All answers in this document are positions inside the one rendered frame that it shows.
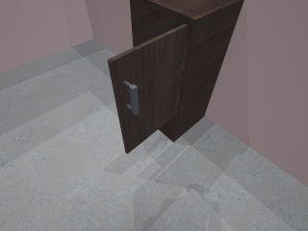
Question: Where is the handle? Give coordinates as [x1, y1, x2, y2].
[123, 80, 140, 116]

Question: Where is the cupboard door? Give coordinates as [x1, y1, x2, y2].
[107, 24, 189, 154]

